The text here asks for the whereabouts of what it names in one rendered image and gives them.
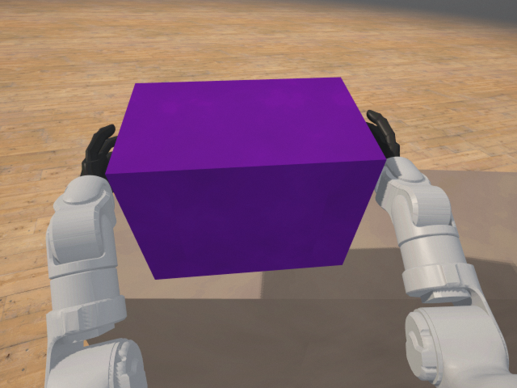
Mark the carton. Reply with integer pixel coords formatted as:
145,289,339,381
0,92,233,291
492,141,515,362
105,77,387,280

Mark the left robot hand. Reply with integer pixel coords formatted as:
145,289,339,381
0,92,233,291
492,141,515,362
80,124,118,193

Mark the robot right forearm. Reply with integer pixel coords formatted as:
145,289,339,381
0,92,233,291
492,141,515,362
374,157,509,370

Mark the robot left upper arm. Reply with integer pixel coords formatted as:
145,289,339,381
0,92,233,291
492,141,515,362
47,338,148,388

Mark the right robot hand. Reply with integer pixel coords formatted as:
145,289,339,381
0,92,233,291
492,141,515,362
366,110,400,158

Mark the robot left forearm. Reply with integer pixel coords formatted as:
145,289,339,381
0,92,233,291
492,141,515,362
44,175,127,388

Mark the pedestal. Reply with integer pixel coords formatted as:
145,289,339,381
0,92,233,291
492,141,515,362
86,170,517,388

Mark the robot right upper arm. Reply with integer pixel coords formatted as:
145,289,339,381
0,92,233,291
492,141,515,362
406,306,517,388

